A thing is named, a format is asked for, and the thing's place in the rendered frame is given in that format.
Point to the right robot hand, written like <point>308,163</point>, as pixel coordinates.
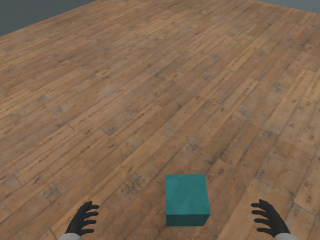
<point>275,222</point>

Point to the left robot hand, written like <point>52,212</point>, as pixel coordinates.
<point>78,221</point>

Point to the carton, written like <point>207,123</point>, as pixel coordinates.
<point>187,202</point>

